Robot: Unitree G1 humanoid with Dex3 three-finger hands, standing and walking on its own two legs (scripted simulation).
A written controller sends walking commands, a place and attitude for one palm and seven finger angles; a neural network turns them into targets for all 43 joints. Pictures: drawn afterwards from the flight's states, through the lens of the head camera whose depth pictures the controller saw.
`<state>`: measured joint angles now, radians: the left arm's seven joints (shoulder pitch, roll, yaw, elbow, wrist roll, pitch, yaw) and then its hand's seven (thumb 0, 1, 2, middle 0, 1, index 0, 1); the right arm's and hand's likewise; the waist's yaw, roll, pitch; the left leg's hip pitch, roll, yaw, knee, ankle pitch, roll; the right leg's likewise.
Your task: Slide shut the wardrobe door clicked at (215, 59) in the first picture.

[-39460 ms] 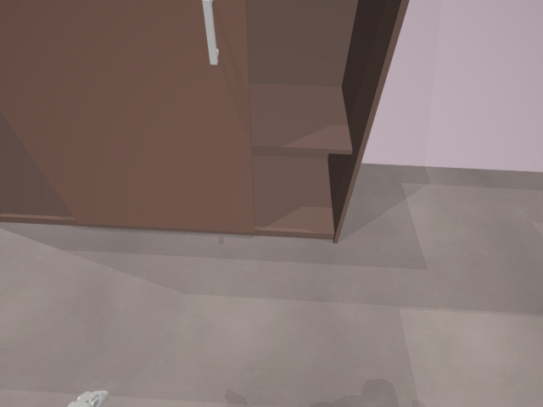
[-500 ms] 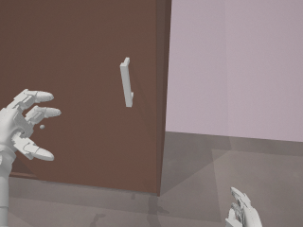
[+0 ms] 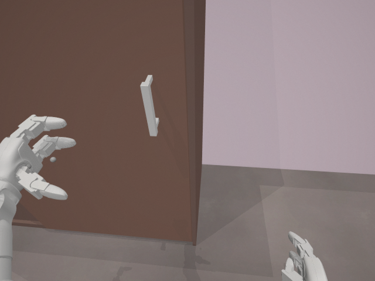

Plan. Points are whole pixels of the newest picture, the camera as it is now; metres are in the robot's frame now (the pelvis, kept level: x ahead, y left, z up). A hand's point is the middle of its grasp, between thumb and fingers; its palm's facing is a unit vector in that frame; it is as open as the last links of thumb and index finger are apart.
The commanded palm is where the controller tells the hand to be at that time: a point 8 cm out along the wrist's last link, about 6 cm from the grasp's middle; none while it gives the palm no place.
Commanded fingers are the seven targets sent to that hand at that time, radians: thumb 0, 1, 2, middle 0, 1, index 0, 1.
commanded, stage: move the hooked fingers beside the handle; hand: left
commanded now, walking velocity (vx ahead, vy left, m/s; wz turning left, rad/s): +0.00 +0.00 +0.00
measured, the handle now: (151, 106) +0.47 +0.13 +0.16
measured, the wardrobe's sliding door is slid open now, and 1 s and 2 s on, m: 0.00 0.00 0.00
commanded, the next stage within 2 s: none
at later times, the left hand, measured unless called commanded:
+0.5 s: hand (82, 144) +0.32 +0.24 +0.17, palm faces +0.01 -1.00 -0.05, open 14.0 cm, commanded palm +0.29 +0.29 +0.17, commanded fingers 0.00 -0.50 0.30 -0.30 -1.20 -0.30 -1.20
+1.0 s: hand (101, 137) +0.35 +0.21 +0.16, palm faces +0.01 -1.00 -0.03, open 14.0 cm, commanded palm +0.32 +0.26 +0.17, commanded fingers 0.00 -0.50 0.30 -0.30 -1.20 -0.30 -1.20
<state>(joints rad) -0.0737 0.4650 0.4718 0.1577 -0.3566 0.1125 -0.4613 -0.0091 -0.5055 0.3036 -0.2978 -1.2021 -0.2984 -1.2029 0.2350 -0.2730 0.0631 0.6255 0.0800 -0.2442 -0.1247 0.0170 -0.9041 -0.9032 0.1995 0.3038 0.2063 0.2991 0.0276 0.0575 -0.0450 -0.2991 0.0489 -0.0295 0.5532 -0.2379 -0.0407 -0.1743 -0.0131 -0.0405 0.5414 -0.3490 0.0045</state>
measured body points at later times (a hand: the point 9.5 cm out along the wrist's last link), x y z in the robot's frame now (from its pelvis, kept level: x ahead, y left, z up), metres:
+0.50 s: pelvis +0.01 +0.00 +0.00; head -0.01 -0.02 +0.45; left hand +0.32 +0.29 +0.17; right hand +0.18 -0.23 -0.08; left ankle +0.04 +0.15 -0.73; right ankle -0.04 -0.12 -0.73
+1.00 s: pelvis +0.01 +0.00 +0.00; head +0.00 -0.02 +0.45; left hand +0.34 +0.27 +0.17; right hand +0.17 -0.25 -0.09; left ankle +0.04 +0.15 -0.73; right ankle -0.04 -0.12 -0.73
